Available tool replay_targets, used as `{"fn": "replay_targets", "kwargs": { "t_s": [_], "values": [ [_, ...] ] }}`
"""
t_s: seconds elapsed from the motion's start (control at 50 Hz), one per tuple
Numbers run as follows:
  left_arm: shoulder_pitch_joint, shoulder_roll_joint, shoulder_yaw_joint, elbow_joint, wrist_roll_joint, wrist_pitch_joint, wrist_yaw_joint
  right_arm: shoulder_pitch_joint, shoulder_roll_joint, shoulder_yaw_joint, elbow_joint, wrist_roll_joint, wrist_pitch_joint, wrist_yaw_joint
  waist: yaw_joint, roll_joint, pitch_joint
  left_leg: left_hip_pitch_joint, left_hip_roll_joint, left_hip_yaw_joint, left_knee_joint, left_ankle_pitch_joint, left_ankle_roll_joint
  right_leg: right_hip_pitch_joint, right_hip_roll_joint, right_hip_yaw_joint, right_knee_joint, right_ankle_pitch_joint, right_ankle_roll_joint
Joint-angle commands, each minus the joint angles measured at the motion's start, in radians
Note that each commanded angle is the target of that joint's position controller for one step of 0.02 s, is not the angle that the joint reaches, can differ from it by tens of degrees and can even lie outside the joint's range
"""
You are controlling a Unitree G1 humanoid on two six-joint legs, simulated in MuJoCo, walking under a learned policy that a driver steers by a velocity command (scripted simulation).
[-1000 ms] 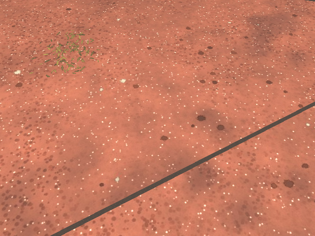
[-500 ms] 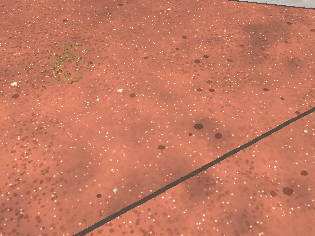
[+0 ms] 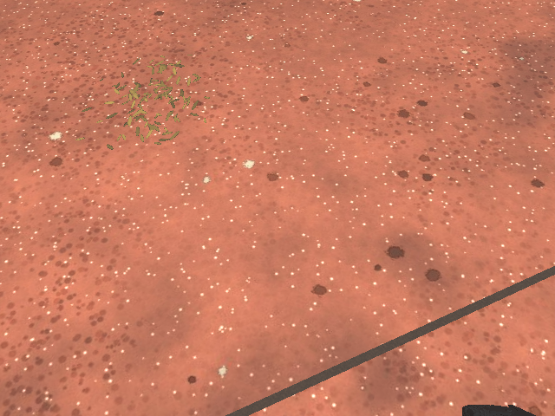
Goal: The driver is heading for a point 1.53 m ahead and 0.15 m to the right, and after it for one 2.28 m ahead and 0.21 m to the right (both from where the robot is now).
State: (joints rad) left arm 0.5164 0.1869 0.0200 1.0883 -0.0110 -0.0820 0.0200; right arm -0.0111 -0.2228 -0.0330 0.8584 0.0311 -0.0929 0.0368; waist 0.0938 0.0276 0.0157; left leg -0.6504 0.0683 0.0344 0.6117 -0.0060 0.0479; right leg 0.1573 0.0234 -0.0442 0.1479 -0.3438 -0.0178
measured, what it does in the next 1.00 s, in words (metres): walks ahead: left foot, then right foot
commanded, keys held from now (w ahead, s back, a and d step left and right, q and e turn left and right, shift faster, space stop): w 0.20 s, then no key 0.80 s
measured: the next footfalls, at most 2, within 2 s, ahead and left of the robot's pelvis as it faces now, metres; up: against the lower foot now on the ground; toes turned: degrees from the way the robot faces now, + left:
left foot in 0.08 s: +0.25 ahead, +0.13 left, +0.00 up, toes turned +2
right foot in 0.54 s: +0.45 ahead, -0.08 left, +0.00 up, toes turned -1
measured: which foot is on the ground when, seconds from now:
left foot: up 0.00-0.06, down 0.08-0.56, up 0.58-0.78, down 0.80-1.00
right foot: down 0.00-0.10, up 0.12-0.52, down 0.54-1.00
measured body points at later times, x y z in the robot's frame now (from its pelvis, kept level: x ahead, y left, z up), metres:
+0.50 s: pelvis +0.26 +0.04 +0.01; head +0.28 +0.03 +0.46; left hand +0.42 +0.28 -0.11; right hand +0.28 -0.22 -0.14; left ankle +0.21 +0.12 -0.73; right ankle +0.41 -0.09 -0.70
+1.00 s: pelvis +0.35 +0.04 +0.00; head +0.36 +0.04 +0.45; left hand +0.42 +0.28 -0.14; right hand +0.37 -0.21 -0.15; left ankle +0.31 +0.16 -0.73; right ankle +0.40 -0.08 -0.73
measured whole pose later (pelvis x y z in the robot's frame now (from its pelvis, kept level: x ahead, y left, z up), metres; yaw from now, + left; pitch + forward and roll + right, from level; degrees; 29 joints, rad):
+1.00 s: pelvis +0.35 +0.04 +0.00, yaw +1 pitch +0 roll +0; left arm 0.17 0.20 0.05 1.02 0.00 -0.02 0.03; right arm 0.26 -0.20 -0.03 1.09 0.00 -0.03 -0.03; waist 0.00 -0.01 0.02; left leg -0.19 0.02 0.01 0.52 -0.34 0.00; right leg -0.32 -0.01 -0.03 0.49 -0.17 0.00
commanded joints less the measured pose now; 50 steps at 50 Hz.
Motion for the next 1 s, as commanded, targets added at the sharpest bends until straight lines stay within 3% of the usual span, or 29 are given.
{"fn": "replay_targets", "kwargs": {
  "t_s": [0.02,0.04,0.06,0.08,0.1,0.12,0.14,0.16,0.18,0.22,0.26,0.32,0.38,0.42,0.5,0.54,0.56,0.58,0.6,0.62,0.64,0.68,0.72,0.76,0.8,0.82,0.86,0.92,1.0],
  "values": [
    [0.014,0.183,0.041,-0.029,-0.004,0.001,0.006,-0.067,-0.089,-0.020,-0.082,0.001,-0.021,0.013,-0.081,-0.126,0.105,0.082,-0.038,0.014,-0.062,-0.019,0.042,-0.078,-0.280,0.081,0.040,0.639,-0.129],
    [0.001,0.197,0.046,-0.034,0.002,0.007,0.005,0.003,-0.118,-0.035,-0.067,0.001,-0.022,0.012,-0.124,-0.150,0.042,0.187,-0.071,0.035,-0.050,-0.046,0.060,-0.057,-0.279,0.067,0.135,0.834,-0.117],
    [-0.018,0.194,0.046,-0.041,0.009,0.017,0.004,0.157,-0.156,-0.059,-0.022,0.003,-0.020,0.007,-0.204,-0.158,-0.053,0.379,-0.109,0.057,-0.044,-0.064,0.085,-0.084,-0.247,0.036,0.317,0.974,-0.096],
    [-0.037,0.183,0.038,-0.059,0.015,0.020,0.001,0.337,-0.204,-0.081,0.028,0.004,-0.014,-0.003,-0.284,-0.144,-0.158,0.658,-0.051,-0.012,-0.029,-0.072,0.123,-0.250,-0.206,0.017,0.562,0.880,-0.063],
    [0.070,0.061,0.007,-0.079,0.017,0.006,-0.011,0.484,-0.303,-0.104,0.058,-0.028,-0.007,-0.010,-0.245,0.096,-0.339,1.043,0.226,-0.471,-0.094,-0.291,0.270,-0.627,-0.046,-0.004,0.986,0.416,-0.003],
    [0.075,0.029,-0.005,-0.065,-0.003,-0.028,-0.020,0.476,-0.260,-0.085,0.065,-0.028,-0.005,-0.006,-0.227,0.212,-0.443,1.086,0.338,-0.849,-0.323,-0.396,0.323,-0.767,0.045,0.146,1.211,-0.184,-0.003],
    [-0.024,0.115,0.020,-0.102,-0.032,-0.051,-0.025,0.374,-0.196,-0.064,0.057,-0.019,-0.012,-0.002,-0.206,0.170,-0.271,0.951,0.298,-0.742,-0.351,-0.419,0.260,-0.871,-0.022,0.182,1.287,-0.152,-0.029],
    [-0.115,0.149,0.027,-0.131,-0.043,-0.060,-0.020,0.276,-0.147,-0.049,0.035,-0.016,-0.016,-0.001,-0.178,0.087,-0.150,0.774,0.265,-0.567,-0.360,-0.330,0.220,-0.874,-0.078,0.146,1.265,-0.067,-0.045],
    [-0.154,0.148,0.033,-0.139,-0.033,-0.058,-0.010,0.201,-0.121,-0.040,0.027,-0.025,-0.023,0.005,-0.136,0.005,-0.083,0.606,0.228,-0.439,-0.389,-0.216,0.196,-0.823,-0.127,0.128,1.193,0.018,-0.048],
    [-0.113,0.119,0.044,-0.127,-0.014,-0.025,0.003,0.151,-0.079,-0.027,0.035,-0.040,-0.032,0.014,-0.070,0.034,-0.039,0.428,0.159,-0.282,-0.436,-0.061,0.174,-0.693,-0.171,0.128,1.099,0.073,-0.047],
    [-0.088,0.095,0.047,-0.122,-0.008,-0.003,0.010,0.184,-0.086,-0.025,0.062,-0.044,-0.037,0.010,-0.045,0.033,-0.014,0.358,0.142,-0.182,-0.443,0.231,0.194,-0.652,-0.163,0.103,1.044,0.065,-0.026],
    [-0.187,0.107,0.053,-0.166,0.010,0.004,0.013,0.217,-0.125,-0.026,0.085,-0.053,-0.031,-0.016,-0.042,0.030,-0.003,0.367,0.121,-0.086,-0.426,0.476,0.194,-0.709,-0.153,0.081,0.867,0.185,0.012],
    [-0.309,0.080,0.040,-0.196,0.013,0.003,0.003,0.249,-0.138,-0.023,0.095,-0.046,-0.013,-0.037,-0.083,0.035,-0.025,0.389,0.076,-0.018,-0.405,0.471,0.154,-0.644,-0.119,0.047,0.600,0.360,0.016],
    [-0.363,0.088,0.038,-0.206,0.008,0.008,-0.002,0.287,-0.158,-0.025,0.114,-0.042,-0.003,-0.042,-0.109,0.036,-0.041,0.437,0.092,-0.028,-0.392,0.422,0.153,-0.610,-0.096,0.044,0.511,0.413,0.020],
    [-0.403,0.127,0.045,-0.221,0.016,0.008,-0.010,0.290,-0.152,-0.026,0.140,-0.025,0.018,-0.048,-0.107,0.042,-0.040,0.541,0.132,-0.083,-0.291,0.375,0.141,-0.590,-0.075,0.060,0.397,0.327,-0.010],
    [-0.320,0.170,0.062,-0.189,0.028,-0.001,-0.007,0.303,-0.134,-0.023,0.148,-0.018,0.025,-0.051,-0.068,-0.006,-0.078,0.551,0.070,-0.077,-0.165,0.293,0.081,-0.434,-0.070,0.060,0.245,0.542,-0.045],
    [-0.271,0.239,0.077,-0.179,0.036,-0.002,0.000,0.358,-0.116,-0.017,0.145,-0.040,0.018,-0.051,-0.092,-0.075,-0.152,0.475,0.004,-0.047,-0.055,0.144,0.038,-0.258,-0.165,0.140,0.309,0.918,-0.086],
    [-0.237,0.226,0.071,-0.162,0.036,0.010,0.004,0.493,-0.025,0.007,0.182,-0.048,0.014,-0.047,-0.138,-0.214,-0.261,0.310,-0.060,-0.020,0.089,-0.213,-0.019,-0.035,-0.304,0.273,0.365,1.064,-0.228],
    [-0.213,0.140,0.051,-0.152,0.027,0.022,-0.001,0.452,-0.041,0.008,0.186,-0.038,0.026,-0.050,-0.092,-0.226,-0.285,0.277,-0.083,-0.030,0.183,-0.517,-0.050,-0.061,-0.362,0.365,0.311,0.947,-0.290],
    [-0.240,0.109,0.038,-0.152,0.025,0.025,-0.005,0.366,-0.084,-0.003,0.160,-0.020,0.045,-0.054,-0.085,-0.213,-0.237,0.228,-0.071,-0.057,0.245,-0.658,-0.061,-0.130,-0.355,0.393,0.252,0.724,-0.281],
    [-0.289,0.127,0.037,-0.163,0.028,0.027,-0.005,0.319,-0.098,-0.008,0.150,-0.016,0.066,-0.063,-0.088,-0.175,-0.197,0.211,-0.048,-0.078,0.289,-0.662,-0.069,-0.202,-0.342,0.397,0.210,0.535,-0.255],
    [-0.403,0.163,0.043,-0.190,0.029,0.032,0.003,0.305,-0.098,-0.016,0.155,-0.025,0.099,-0.075,-0.125,-0.145,-0.129,0.265,-0.012,-0.087,0.244,-0.566,-0.083,-0.377,-0.307,0.346,0.138,0.290,-0.202],
    [-0.470,0.159,0.044,-0.198,0.030,0.045,0.009,0.336,-0.061,-0.011,0.182,-0.028,0.106,-0.081,-0.159,-0.151,-0.100,0.395,-0.023,-0.049,0.077,-0.409,-0.079,-0.507,-0.237,0.254,0.114,0.177,-0.156],
    [-0.448,0.144,0.042,-0.177,0.013,0.056,0.011,0.371,-0.043,-0.009,0.214,-0.040,0.106,-0.075,-0.171,-0.145,-0.101,0.512,-0.057,-0.004,-0.082,-0.213,-0.062,-0.554,-0.179,0.177,0.128,0.042,-0.114],
    [-0.388,0.123,0.038,-0.147,0.009,0.057,0.008,0.341,-0.092,-0.014,0.196,-0.056,0.111,-0.073,-0.135,-0.084,-0.042,0.490,0.006,-0.060,-0.182,-0.231,-0.019,-0.572,-0.131,0.139,0.151,-0.137,-0.039],
    [-0.371,0.115,0.040,-0.149,0.012,0.060,0.011,0.316,-0.133,-0.021,0.198,-0.043,0.109,-0.075,-0.093,0.011,0.009,0.345,0.009,-0.074,-0.205,-0.418,0.010,-0.502,-0.073,0.079,0.170,-0.095,-0.011],
    [-0.372,0.111,0.041,-0.136,0.017,0.057,0.017,0.269,-0.091,-0.013,0.196,-0.039,0.085,-0.074,-0.085,0.049,0.036,0.233,0.008,-0.086,-0.266,-0.468,-0.004,-0.367,-0.060,0.058,0.254,0.072,-0.006],
    [-0.348,0.115,0.044,-0.112,0.015,0.054,0.018,0.274,-0.089,-0.015,0.201,-0.037,0.056,-0.071,-0.088,0.027,0.000,0.300,0.000,-0.075,-0.242,-0.295,-0.026,-0.337,-0.066,0.055,0.303,0.270,-0.029],
    [-0.349,0.108,0.045,-0.094,0.009,0.058,0.013,0.317,-0.079,-0.012,0.215,-0.032,0.057,-0.069,-0.100,0.005,-0.027,0.363,-0.008,-0.063,-0.209,-0.164,-0.019,-0.324,-0.069,0.051,0.326,0.368,-0.028]
  ]
}}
